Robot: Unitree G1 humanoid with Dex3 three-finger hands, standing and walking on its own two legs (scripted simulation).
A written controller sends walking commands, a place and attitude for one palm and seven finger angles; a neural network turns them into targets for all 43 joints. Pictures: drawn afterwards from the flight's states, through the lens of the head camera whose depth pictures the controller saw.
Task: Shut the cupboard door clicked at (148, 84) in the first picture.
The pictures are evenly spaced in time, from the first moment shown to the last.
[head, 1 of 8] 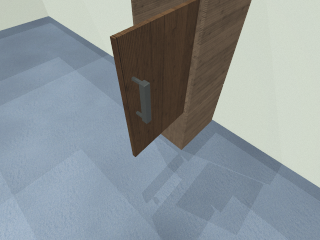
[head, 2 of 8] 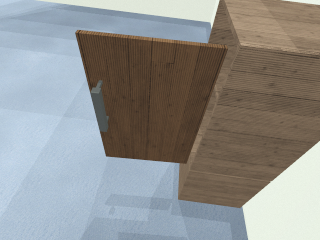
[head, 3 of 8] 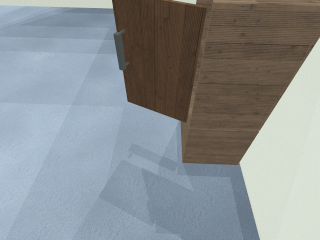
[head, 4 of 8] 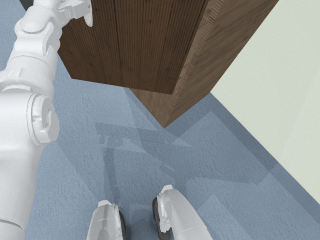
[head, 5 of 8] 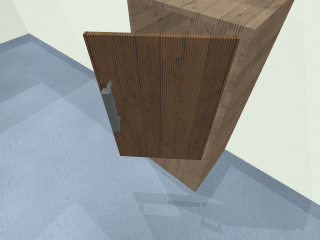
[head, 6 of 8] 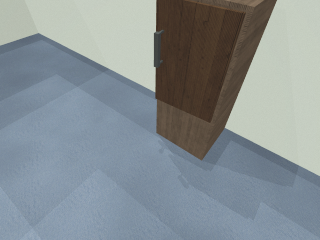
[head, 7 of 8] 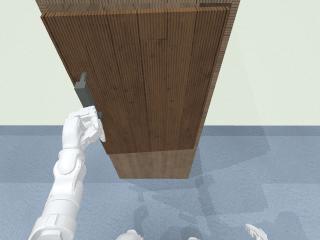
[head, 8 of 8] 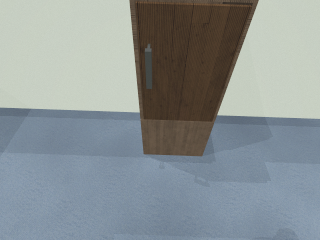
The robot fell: no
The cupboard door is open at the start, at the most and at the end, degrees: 93 93 0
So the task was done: yes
